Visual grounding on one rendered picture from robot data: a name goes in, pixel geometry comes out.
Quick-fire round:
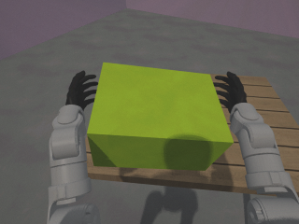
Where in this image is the left robot upper arm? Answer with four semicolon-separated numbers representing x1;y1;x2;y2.
49;203;101;224

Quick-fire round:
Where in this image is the right robot upper arm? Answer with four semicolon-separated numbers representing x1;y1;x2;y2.
247;197;299;224

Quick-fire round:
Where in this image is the right robot hand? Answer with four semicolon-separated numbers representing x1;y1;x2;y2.
213;71;247;114

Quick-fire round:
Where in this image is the left robot hand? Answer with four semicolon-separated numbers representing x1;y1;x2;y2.
65;70;98;111

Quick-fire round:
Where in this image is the carton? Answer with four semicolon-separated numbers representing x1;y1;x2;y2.
87;63;234;171

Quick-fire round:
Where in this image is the left robot forearm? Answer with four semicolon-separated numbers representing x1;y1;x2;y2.
47;105;92;224

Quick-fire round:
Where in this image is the right robot forearm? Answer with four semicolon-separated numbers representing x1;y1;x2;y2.
229;103;299;204

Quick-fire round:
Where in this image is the table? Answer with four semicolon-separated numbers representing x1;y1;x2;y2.
85;73;299;197

